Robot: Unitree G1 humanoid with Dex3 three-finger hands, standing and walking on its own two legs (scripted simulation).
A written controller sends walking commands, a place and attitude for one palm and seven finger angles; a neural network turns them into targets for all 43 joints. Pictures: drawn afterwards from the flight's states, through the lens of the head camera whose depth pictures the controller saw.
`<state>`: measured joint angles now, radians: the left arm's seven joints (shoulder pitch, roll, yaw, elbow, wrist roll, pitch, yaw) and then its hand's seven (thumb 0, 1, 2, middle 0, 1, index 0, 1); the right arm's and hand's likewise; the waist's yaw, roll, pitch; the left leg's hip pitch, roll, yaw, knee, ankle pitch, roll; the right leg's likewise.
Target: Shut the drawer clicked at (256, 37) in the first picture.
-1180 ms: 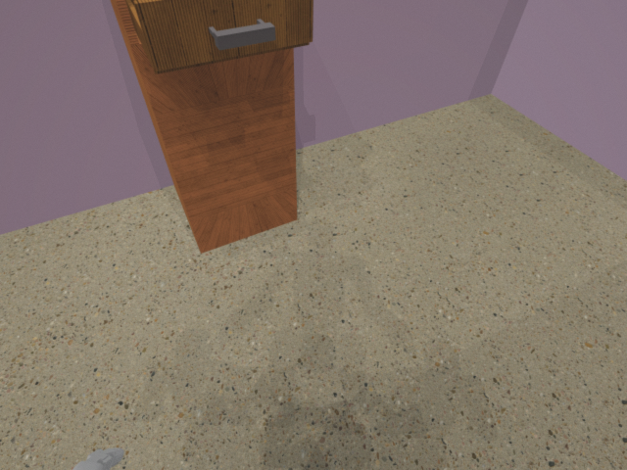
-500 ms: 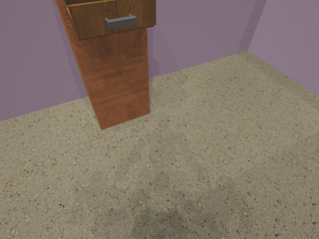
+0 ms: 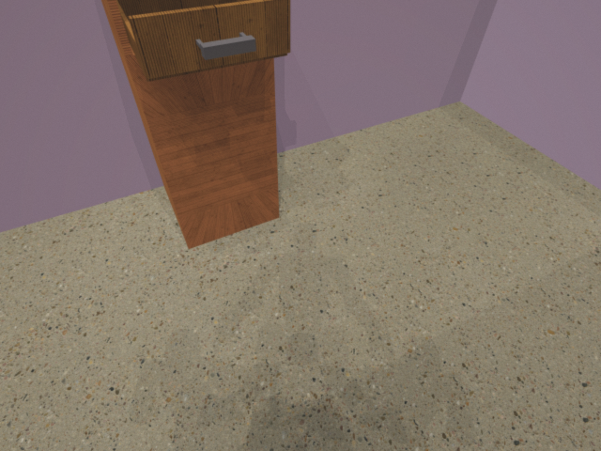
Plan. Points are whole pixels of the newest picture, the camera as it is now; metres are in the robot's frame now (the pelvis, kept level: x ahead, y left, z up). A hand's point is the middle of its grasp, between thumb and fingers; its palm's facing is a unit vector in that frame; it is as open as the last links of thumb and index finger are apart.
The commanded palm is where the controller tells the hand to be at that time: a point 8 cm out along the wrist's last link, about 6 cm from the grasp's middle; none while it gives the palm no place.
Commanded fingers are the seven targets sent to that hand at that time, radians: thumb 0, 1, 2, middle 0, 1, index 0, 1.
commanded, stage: look at it before walking up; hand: left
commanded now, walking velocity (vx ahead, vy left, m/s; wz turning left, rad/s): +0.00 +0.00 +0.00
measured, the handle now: (225, 43) +0.95 +0.24 +0.13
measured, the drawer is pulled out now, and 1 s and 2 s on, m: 0.17 0.17 0.17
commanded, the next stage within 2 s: get within about a metre, facing it in 0.26 s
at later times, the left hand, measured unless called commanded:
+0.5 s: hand out of the picture +0.07 +0.25 -0.16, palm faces -0.03 -0.94 -0.33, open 7.4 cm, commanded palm none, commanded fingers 0.00 0.90 0.90 -0.20 -0.30 -0.20 -0.30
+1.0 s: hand out of the picture +0.00 +0.19 -0.18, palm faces +0.07 -0.98 -0.20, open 7.4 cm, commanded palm none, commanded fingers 0.00 0.90 0.90 -0.20 -0.30 -0.20 -0.30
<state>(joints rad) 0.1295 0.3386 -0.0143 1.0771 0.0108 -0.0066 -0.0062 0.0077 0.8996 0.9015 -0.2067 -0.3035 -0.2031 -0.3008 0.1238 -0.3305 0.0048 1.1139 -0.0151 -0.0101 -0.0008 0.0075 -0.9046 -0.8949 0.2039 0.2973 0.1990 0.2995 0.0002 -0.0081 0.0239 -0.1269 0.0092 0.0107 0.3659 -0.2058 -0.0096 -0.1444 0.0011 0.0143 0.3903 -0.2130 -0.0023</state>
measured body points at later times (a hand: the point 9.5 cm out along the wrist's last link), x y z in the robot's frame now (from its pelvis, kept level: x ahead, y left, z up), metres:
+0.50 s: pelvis +0.00 +0.00 +0.00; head +0.01 +0.01 +0.45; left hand +0.07 +0.30 -0.13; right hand +0.07 -0.29 -0.13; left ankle +0.00 +0.13 -0.75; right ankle +0.00 -0.12 -0.75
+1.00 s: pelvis -0.01 +0.00 -0.01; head +0.00 +0.01 +0.44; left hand +0.00 +0.24 -0.16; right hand +0.05 -0.23 -0.16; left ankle +0.00 +0.13 -0.75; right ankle +0.00 -0.12 -0.75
